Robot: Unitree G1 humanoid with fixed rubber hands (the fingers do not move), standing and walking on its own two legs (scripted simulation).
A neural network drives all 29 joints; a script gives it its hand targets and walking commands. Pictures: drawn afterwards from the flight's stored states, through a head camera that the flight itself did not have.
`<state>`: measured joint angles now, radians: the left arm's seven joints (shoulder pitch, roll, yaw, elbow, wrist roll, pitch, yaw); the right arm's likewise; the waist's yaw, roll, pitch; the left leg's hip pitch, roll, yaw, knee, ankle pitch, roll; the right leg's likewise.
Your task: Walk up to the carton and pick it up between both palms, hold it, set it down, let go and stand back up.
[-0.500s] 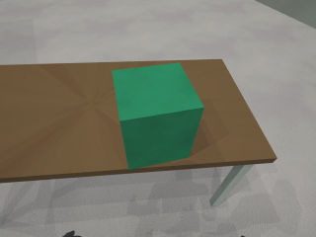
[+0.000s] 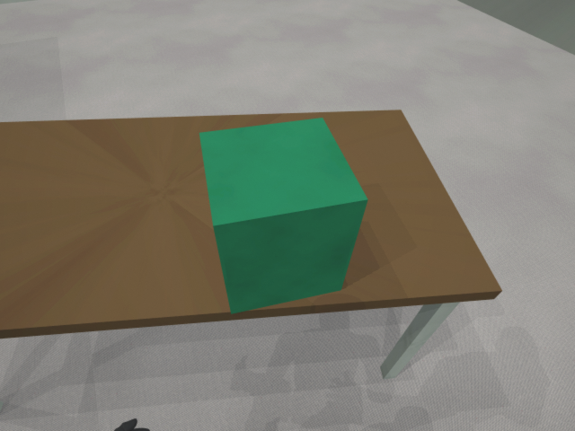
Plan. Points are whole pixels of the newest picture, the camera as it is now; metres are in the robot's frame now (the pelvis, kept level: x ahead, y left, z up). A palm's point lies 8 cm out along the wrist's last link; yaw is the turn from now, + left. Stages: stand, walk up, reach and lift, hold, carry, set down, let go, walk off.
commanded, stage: stand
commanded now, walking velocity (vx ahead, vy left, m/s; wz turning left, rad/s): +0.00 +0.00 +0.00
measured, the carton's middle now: (275, 217) +0.46 +0.03 +0.01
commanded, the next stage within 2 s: walk up in 2.00 s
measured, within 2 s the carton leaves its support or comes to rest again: neither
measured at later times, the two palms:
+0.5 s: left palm out of the picture +0.07 +0.24 -0.11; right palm out of the picture +0.07 -0.25 -0.11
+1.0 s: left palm out of the picture +0.06 +0.25 -0.11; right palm out of the picture +0.06 -0.25 -0.11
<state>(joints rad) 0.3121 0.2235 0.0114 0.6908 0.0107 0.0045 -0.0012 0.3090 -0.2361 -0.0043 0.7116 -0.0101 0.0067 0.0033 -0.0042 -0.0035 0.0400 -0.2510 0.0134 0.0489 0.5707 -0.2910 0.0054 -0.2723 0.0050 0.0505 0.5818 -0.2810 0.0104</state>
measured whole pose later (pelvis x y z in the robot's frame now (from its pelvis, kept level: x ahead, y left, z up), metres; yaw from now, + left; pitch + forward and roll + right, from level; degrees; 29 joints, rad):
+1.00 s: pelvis +0.00 +0.00 +0.00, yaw +0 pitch -2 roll +0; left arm 0.33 0.23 0.00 0.78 0.01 0.00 0.01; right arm 0.34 -0.24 0.00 0.79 0.00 0.00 -0.01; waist 0.00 0.00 0.03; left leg -0.22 0.01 0.04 0.52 -0.27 0.00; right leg -0.24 0.00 0.05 0.53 -0.26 0.01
